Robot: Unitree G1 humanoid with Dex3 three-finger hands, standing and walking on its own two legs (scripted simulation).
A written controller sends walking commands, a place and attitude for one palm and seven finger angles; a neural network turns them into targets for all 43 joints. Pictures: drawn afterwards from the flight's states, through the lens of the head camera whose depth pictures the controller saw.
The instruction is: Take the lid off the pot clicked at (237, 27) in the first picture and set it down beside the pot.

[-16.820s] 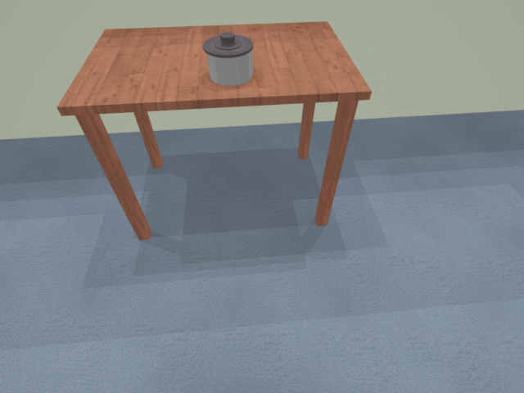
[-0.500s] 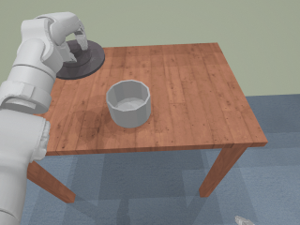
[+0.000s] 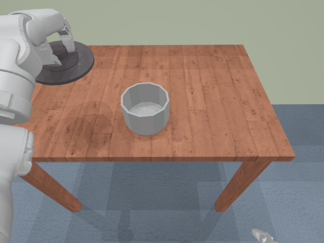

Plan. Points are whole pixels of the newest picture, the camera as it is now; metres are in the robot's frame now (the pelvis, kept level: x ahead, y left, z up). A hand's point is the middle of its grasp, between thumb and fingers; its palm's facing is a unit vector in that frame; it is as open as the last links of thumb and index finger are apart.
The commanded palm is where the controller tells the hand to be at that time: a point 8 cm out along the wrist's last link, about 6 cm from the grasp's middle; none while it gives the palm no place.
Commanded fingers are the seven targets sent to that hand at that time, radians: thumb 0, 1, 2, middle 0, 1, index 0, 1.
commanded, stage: move the lid sideways beside the pot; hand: left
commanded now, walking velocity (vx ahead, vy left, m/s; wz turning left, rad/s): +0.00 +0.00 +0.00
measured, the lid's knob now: (56, 52) +0.50 +0.24 +0.22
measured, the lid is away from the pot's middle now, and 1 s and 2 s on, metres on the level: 0.19 0.22 0.22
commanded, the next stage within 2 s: lower the lid onto the table in 0.52 s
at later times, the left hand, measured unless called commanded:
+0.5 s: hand (26, 53) +0.47 +0.29 +0.23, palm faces -0.29 -0.04 -0.96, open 7.5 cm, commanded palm +0.47 +0.29 +0.31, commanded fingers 0.00 0.70 0.93 -0.89 -1.04 -0.85 -1.02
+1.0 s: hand (42, 57) +0.48 +0.27 +0.21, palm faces -0.32 -0.08 -0.95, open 7.6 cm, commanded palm +0.47 +0.28 +0.28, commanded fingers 0.00 0.70 0.93 -0.89 -1.04 -0.85 -1.02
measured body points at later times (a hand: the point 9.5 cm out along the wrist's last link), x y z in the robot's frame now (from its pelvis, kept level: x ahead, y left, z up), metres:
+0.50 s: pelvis +0.00 +0.01 +0.00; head +0.05 +0.00 +0.45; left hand +0.48 +0.29 +0.29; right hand +0.06 -0.27 -0.12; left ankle +0.03 +0.08 -0.74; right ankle -0.03 -0.14 -0.74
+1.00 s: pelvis +0.01 +0.01 +0.00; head +0.06 +0.01 +0.45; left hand +0.49 +0.27 +0.27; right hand +0.09 -0.26 -0.12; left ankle +0.03 +0.08 -0.74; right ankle -0.03 -0.14 -0.74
